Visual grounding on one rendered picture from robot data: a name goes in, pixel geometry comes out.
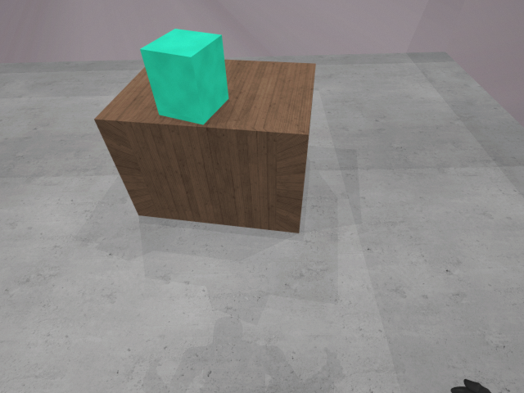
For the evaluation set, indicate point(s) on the pedestal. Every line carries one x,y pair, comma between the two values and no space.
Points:
244,167

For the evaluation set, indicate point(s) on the carton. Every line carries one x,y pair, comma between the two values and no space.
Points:
186,71

